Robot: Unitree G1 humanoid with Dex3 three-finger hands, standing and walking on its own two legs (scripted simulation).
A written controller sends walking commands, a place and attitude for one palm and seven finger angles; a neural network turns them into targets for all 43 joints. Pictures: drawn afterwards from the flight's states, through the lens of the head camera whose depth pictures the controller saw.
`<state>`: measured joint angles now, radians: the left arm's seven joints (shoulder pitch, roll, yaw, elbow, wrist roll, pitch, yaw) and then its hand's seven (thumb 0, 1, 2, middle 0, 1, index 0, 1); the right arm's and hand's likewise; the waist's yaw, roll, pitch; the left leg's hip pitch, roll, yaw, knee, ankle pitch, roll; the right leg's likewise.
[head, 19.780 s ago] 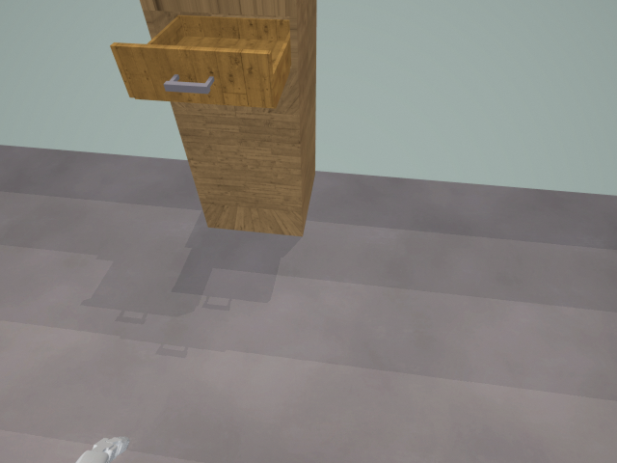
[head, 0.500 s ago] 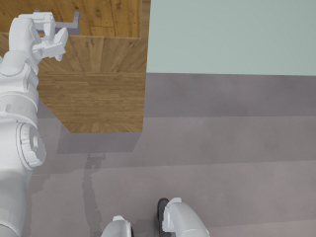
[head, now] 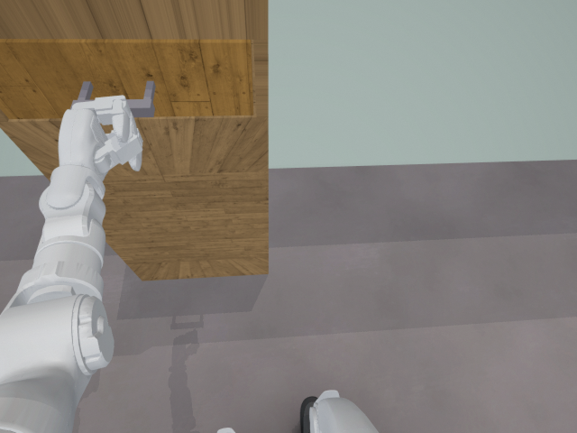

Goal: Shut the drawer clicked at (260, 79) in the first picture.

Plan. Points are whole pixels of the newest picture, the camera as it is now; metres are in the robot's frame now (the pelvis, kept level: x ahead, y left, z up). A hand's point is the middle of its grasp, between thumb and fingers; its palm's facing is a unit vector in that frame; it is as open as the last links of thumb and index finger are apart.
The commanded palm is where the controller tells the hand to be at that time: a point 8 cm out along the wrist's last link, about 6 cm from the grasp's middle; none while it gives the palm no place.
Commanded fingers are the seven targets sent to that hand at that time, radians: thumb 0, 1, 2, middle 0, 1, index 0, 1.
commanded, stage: pull the fist back off the drawer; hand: left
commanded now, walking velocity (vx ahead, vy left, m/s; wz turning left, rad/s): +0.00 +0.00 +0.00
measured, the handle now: (116, 98) +0.58 +0.20 +0.09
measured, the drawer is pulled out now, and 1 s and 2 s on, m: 0.00 0.00 0.00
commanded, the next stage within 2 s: draw the hand back to the body in 0.12 s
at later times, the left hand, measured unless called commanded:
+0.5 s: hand (99, 182) +0.41 +0.19 +0.12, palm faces -0.01 -1.00 -0.03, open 3.3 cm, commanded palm +0.37 +0.24 +0.12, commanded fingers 0.00 0.90 0.90 -1.40 -1.60 -1.40 -1.60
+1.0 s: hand (12, 288) +0.27 +0.22 +0.16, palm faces +0.29 -0.92 -0.26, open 3.3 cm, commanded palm +0.23 +0.26 +0.18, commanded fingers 0.00 0.90 0.90 -1.40 -1.60 -1.40 -1.60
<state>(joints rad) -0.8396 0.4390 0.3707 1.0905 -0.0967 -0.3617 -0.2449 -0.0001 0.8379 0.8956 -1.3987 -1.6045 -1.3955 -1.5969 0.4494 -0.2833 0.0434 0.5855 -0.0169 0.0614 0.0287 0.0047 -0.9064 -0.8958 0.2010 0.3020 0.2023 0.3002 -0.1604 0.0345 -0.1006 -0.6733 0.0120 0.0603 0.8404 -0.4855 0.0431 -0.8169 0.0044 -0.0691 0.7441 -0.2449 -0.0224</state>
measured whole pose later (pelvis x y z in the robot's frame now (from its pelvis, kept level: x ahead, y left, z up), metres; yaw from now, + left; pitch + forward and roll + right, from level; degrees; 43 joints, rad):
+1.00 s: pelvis +0.01 -0.01 +0.04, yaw +3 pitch -1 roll -1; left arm 0.08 0.29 0.17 -0.02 -0.07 -0.10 0.03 0.02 0.90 0.90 -1.40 -1.60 -1.40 -1.60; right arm 0.20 -0.25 0.05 0.61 0.01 -0.08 -0.07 0.01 -0.91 -0.90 0.20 0.30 0.20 0.30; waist 0.04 0.05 0.01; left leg -0.09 -0.02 0.02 0.45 -0.33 0.03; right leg -0.25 -0.01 -0.10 0.44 -0.16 -0.02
